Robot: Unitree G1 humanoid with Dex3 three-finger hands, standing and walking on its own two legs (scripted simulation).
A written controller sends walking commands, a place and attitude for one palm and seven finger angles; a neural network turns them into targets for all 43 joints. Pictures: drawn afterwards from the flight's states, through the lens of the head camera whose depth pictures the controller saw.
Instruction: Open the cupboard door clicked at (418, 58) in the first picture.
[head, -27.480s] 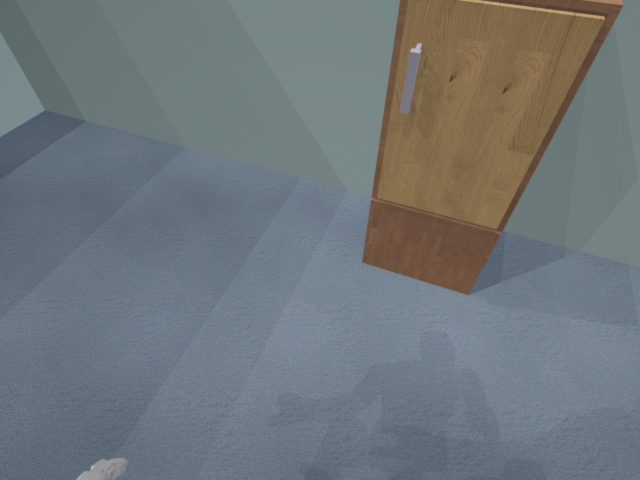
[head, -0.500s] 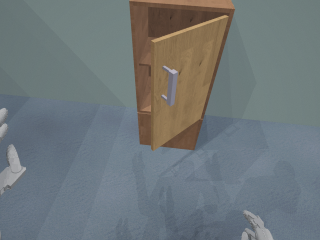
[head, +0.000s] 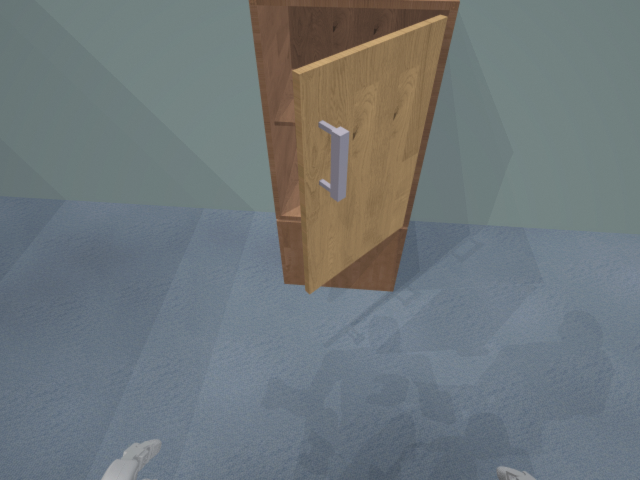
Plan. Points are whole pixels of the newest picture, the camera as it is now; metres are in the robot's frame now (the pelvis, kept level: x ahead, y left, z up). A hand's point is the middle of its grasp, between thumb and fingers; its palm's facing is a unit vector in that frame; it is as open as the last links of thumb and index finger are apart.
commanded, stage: let the arm hang, fingers relaxed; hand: left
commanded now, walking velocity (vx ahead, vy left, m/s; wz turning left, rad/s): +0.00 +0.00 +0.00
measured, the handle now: (331, 161) +0.64 +0.00 +0.04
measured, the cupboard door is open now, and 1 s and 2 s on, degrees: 47 47 47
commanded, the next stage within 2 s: look to check the result in 0.88 s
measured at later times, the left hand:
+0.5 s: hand out of the picture -0.03 +0.20 -0.16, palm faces +0.03 -0.96 -0.27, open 7.4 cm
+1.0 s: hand out of the picture +0.08 +0.18 -0.16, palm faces +0.01 -0.97 -0.23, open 7.4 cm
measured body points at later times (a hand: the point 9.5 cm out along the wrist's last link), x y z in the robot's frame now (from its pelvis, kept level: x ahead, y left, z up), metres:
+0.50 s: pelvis +0.01 -0.01 +0.01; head +0.02 -0.02 +0.46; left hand -0.03 +0.25 -0.14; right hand +0.01 -0.23 -0.16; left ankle +0.07 +0.09 -0.73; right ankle +0.00 -0.11 -0.73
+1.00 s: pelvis +0.03 -0.02 +0.01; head +0.05 -0.02 +0.46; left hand +0.08 +0.23 -0.14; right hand +0.06 -0.27 -0.14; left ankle +0.07 +0.09 -0.73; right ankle +0.00 -0.11 -0.73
